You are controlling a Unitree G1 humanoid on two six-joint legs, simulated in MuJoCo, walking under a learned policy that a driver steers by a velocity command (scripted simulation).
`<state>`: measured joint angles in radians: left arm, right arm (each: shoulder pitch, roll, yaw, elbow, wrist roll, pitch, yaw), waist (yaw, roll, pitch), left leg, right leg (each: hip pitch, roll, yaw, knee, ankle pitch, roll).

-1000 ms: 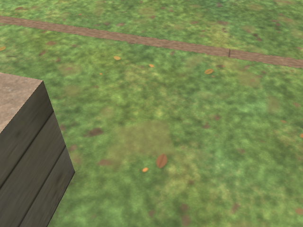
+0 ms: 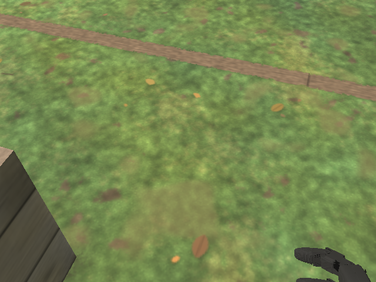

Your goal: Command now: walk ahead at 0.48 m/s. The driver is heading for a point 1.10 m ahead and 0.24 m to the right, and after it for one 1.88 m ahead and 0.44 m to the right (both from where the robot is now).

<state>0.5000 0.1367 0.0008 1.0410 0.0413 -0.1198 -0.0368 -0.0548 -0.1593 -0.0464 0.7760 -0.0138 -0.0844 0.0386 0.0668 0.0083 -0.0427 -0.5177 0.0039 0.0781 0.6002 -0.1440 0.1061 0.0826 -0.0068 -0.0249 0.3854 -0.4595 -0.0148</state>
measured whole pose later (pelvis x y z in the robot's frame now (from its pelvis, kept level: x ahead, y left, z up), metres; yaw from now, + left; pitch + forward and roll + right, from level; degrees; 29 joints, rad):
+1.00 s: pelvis +0.54 -0.03 +0.02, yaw +1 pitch +2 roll -2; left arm 0.38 0.24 0.06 1.01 -0.02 -0.08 0.01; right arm 0.02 -0.22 -0.06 0.85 0.02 -0.07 0.02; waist 0.08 0.04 0.01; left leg -0.60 0.08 0.00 0.56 0.01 0.04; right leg 0.05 0.05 -0.05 0.20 -0.29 -0.03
